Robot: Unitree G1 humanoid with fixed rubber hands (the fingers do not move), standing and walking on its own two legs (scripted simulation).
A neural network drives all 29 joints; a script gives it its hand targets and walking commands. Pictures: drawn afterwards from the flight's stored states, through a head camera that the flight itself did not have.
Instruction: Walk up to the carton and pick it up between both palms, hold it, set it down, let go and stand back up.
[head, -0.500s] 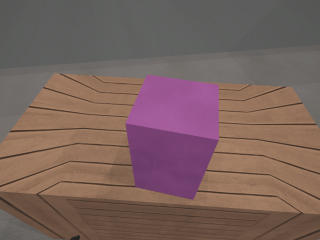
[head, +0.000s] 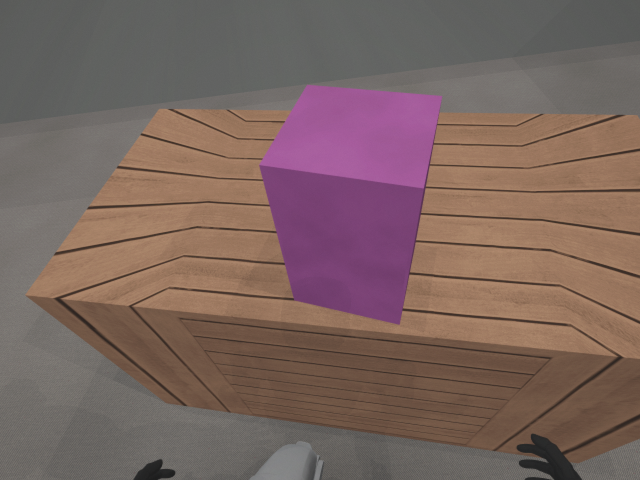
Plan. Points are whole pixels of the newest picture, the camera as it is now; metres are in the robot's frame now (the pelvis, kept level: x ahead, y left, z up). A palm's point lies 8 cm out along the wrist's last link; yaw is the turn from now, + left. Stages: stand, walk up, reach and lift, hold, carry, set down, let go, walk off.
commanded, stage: walk up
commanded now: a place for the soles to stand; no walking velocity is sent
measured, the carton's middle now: (356, 213) +0.47 -0.03 +0.05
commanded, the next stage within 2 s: none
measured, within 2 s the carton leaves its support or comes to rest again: neither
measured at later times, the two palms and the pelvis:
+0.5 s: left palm out of the picture +0.01 +0.28 -0.10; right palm out of the picture +0.05 -0.24 -0.10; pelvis -0.03 +0.02 +0.01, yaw -1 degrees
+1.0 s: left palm out of the picture +0.12 +0.28 -0.09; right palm out of the picture +0.07 -0.24 -0.10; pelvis +0.00 +0.04 +0.00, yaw -8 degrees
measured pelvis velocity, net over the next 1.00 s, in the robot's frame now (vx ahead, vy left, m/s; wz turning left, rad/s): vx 0.00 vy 0.04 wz -0.14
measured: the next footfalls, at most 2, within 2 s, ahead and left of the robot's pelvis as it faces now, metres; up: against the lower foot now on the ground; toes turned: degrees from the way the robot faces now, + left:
left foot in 0.18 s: +0.01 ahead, +0.16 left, +0.00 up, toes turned -6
